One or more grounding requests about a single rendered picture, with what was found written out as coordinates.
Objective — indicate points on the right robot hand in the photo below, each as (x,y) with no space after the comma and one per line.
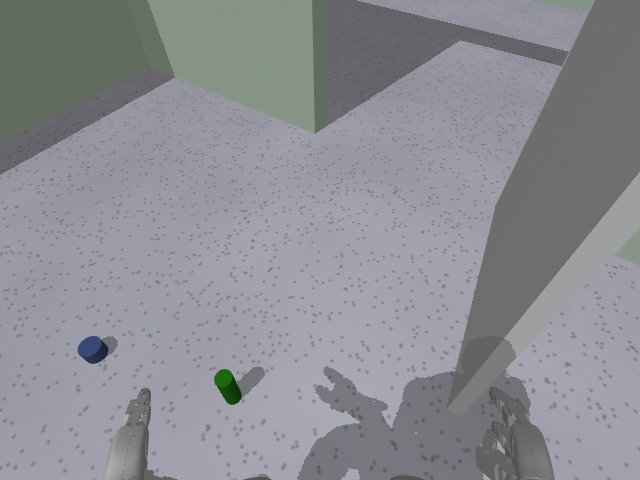
(526,454)

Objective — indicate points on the left robot hand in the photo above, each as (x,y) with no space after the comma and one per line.
(127,457)

